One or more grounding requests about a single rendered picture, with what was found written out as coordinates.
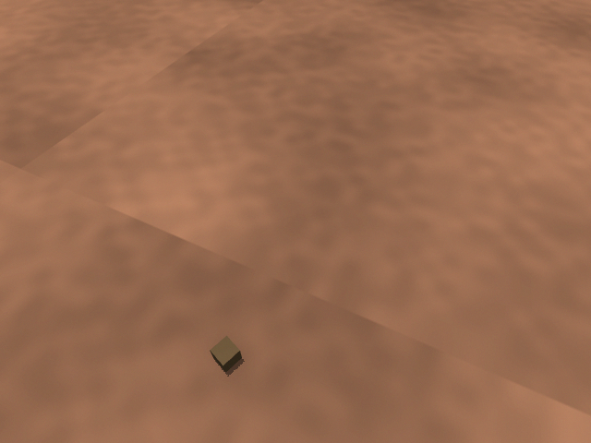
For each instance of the cube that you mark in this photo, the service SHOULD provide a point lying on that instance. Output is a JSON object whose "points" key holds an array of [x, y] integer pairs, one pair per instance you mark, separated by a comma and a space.
{"points": [[226, 354]]}

